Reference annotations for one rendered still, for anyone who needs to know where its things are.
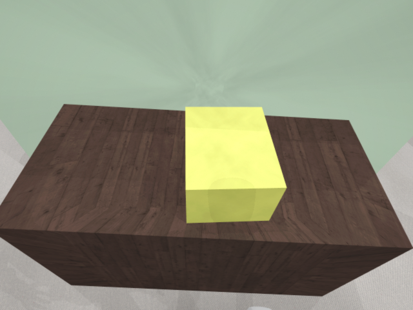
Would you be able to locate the pedestal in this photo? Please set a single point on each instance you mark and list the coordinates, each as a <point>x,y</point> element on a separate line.
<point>102,202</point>

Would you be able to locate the carton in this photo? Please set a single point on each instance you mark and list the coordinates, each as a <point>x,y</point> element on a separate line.
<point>232,170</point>

